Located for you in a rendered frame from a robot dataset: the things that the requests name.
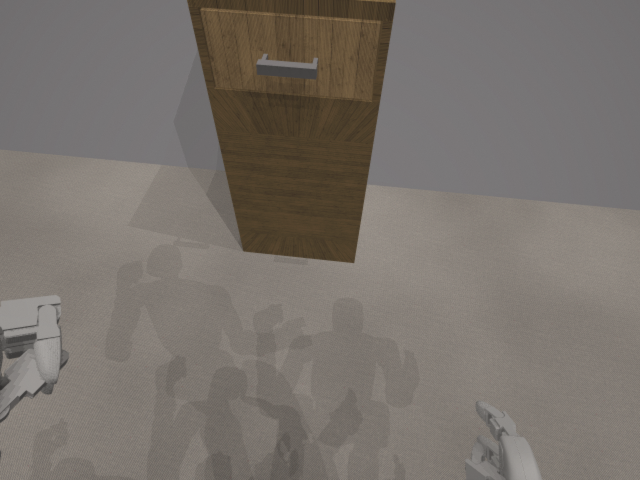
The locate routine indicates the robot right hand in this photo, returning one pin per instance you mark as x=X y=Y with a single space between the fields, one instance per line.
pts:
x=513 y=459

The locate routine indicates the handle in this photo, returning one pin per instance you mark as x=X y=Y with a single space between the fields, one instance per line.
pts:
x=286 y=69

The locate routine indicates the drawer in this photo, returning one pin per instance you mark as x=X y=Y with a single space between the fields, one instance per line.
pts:
x=346 y=51

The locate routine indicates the robot left hand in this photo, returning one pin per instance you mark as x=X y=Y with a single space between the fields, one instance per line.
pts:
x=28 y=330

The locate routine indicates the cabinet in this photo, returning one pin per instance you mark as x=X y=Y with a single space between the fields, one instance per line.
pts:
x=297 y=165

